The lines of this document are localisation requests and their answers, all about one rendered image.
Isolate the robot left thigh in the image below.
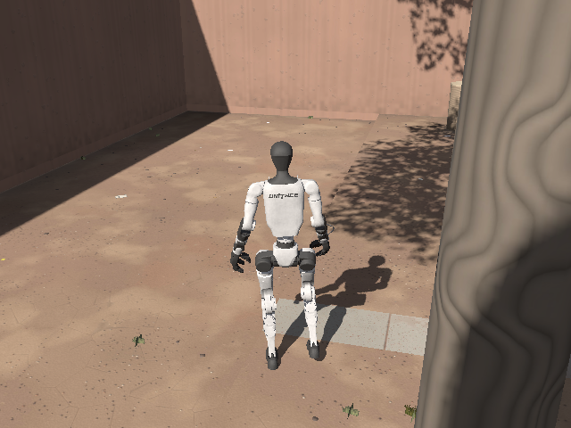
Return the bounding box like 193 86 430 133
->
255 250 277 314

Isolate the robot right forearm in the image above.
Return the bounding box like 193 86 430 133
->
315 214 329 243

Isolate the robot left forearm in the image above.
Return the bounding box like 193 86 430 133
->
233 218 251 255

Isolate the robot right upper arm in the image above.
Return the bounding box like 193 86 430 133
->
302 179 325 228

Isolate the robot right hand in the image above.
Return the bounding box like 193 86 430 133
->
310 240 330 256

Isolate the robot thigh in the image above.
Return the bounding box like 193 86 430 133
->
298 248 316 301
255 250 277 314

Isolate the robot left upper arm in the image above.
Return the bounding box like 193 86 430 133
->
242 181 265 232

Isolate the robot right thigh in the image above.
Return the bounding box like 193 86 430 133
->
298 248 316 301

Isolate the robot left hand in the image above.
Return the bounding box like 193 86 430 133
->
230 251 251 273

